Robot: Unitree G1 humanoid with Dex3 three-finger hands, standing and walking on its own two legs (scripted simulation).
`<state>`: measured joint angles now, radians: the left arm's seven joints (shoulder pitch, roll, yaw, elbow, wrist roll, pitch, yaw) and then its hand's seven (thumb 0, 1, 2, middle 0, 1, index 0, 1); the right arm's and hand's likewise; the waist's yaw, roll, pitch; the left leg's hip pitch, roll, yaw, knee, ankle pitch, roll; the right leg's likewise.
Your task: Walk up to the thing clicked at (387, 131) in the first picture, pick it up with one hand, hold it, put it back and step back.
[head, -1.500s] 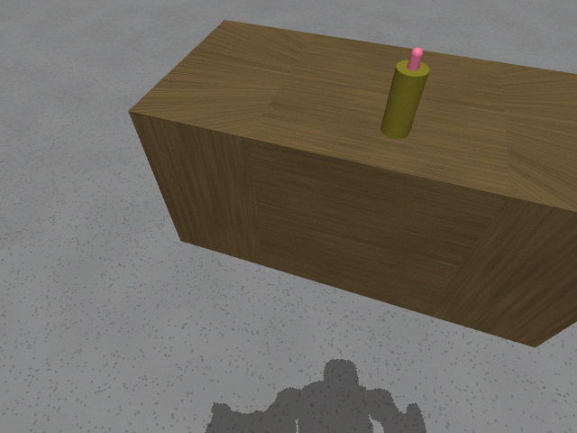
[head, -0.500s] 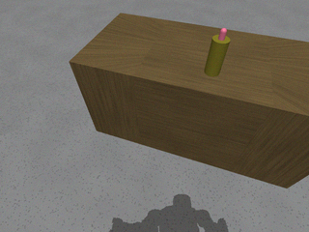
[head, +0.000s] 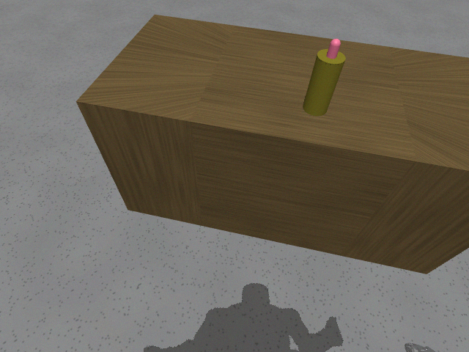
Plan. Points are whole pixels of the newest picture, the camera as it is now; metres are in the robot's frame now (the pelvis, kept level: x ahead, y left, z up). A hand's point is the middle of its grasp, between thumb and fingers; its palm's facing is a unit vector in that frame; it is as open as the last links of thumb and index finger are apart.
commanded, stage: walk up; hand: right
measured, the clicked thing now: (324, 77) +0.80 -0.24 +0.00
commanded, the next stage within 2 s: none
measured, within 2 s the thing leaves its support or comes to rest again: neither
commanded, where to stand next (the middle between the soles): +0.38 +0.05 m, yaw -11 degrees
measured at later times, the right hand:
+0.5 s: hand (363, 333) +0.18 -0.25 -0.16, palm faces +0.10 +0.96 -0.28, open 7.4 cm
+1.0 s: hand (320, 241) +0.35 -0.18 -0.12, palm faces +0.14 +0.91 -0.39, open 7.4 cm
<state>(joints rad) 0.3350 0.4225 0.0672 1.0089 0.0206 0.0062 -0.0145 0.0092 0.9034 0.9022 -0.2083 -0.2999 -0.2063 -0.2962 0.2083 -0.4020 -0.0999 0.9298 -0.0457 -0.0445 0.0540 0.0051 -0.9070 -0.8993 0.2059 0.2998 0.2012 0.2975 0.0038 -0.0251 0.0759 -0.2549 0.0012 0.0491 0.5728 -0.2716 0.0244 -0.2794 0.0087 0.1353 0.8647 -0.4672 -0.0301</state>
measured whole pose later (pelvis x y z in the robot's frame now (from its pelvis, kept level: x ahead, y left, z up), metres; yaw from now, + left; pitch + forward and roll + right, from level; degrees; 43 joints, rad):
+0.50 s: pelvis +0.18 +0.01 +0.00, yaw -7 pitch -4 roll +1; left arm 0.21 0.36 0.04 0.81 -0.01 -0.07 -0.01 0.00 0.90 0.90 -0.21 -0.30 -0.21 -0.30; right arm 0.34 -0.38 -0.05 0.85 -0.01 0.01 0.05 0.01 -0.91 -0.90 0.21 0.30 0.20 0.30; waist -0.02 0.05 0.12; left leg -0.31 0.00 0.01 1.14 -0.46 0.03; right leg -0.28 0.00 -0.01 0.59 -0.23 -0.04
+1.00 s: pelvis +0.31 +0.08 +0.00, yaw -12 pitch -2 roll -2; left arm 0.28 0.43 0.03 0.90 -0.01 -0.01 0.00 0.01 0.91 0.90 -0.21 -0.30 -0.20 -0.30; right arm 0.22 -0.34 -0.02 0.83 -0.02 -0.04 0.02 0.00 -0.90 -0.90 0.21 0.30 0.20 0.30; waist 0.00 -0.04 0.11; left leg -0.33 0.07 0.08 0.60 -0.24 0.02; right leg -0.37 0.00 0.04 0.89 -0.47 -0.02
